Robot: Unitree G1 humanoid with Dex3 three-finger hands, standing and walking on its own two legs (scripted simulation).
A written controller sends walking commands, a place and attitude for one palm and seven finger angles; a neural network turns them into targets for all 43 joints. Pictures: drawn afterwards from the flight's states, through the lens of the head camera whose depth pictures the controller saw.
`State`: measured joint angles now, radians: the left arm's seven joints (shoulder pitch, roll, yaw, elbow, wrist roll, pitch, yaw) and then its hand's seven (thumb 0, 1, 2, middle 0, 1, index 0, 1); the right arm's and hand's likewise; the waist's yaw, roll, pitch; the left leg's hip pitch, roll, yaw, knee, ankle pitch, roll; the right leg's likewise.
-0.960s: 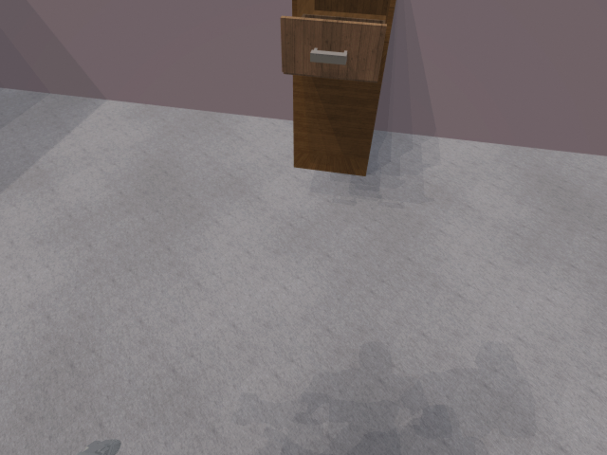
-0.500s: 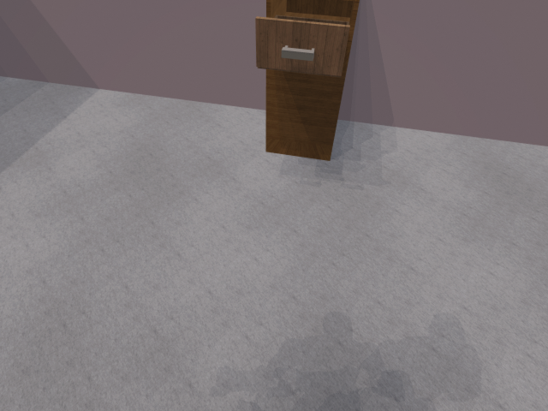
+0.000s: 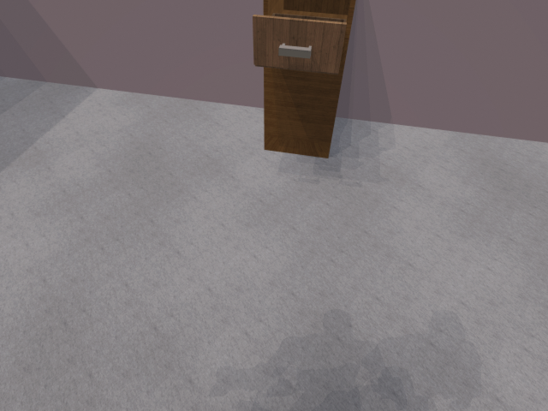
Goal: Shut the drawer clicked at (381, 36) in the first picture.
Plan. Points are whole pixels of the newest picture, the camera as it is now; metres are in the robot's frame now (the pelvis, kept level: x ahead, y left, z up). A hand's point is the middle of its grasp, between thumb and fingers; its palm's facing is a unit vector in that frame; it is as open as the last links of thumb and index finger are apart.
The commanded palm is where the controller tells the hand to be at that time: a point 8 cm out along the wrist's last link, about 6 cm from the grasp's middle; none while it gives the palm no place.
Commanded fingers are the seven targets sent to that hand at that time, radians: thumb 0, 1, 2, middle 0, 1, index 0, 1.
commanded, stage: look at it before walking up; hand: left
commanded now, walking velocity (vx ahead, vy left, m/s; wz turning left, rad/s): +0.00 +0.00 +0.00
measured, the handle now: (295, 49) +1.32 -0.01 -0.03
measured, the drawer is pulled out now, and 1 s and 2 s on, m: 0.30 0.30 0.30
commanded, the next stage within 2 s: walk to a spot facing it in 0.48 s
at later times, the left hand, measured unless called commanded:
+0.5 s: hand out of the picture +0.08 +0.25 -0.16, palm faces -0.02 -0.94 -0.33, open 7.4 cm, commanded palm none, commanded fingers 0.00 0.90 0.90 -0.20 -0.30 -0.20 -0.30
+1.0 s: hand out of the picture +0.10 +0.19 -0.19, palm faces -0.10 -0.99 -0.14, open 7.4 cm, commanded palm none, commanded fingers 0.00 0.90 0.90 -0.20 -0.30 -0.20 -0.30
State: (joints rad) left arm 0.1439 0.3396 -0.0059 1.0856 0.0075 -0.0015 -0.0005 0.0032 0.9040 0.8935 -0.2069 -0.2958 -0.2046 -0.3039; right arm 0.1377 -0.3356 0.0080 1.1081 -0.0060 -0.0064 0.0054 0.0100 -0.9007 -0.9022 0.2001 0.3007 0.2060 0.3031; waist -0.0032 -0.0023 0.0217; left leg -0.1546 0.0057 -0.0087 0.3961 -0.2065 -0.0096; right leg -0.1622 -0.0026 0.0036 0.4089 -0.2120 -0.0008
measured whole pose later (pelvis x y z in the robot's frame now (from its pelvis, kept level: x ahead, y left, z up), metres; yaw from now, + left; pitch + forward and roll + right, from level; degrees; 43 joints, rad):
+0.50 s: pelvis +0.01 +0.00 +0.00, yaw +0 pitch -2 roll +0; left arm 0.15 0.34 -0.01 1.09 0.01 0.00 0.00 0.00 0.90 0.89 -0.21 -0.30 -0.20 -0.30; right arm 0.12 -0.34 0.01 1.11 0.00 -0.01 0.00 0.01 -0.90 -0.90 0.20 0.30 0.21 0.30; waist 0.00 -0.01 0.03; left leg -0.14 0.01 -0.01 0.38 -0.21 -0.01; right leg -0.15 0.00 0.00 0.39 -0.22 0.00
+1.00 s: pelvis +0.10 +0.01 -0.01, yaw -6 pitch -1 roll +0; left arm 0.33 0.19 0.03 1.11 0.02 0.02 -0.02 0.01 0.91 0.89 -0.20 -0.30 -0.20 -0.30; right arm 0.41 -0.15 0.00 1.12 -0.02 -0.07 -0.02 0.01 -0.90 -0.90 0.20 0.30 0.20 0.30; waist -0.03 -0.04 0.02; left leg -0.03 0.04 0.11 0.46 -0.42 0.01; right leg -0.42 -0.02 -0.04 1.02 -0.44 -0.03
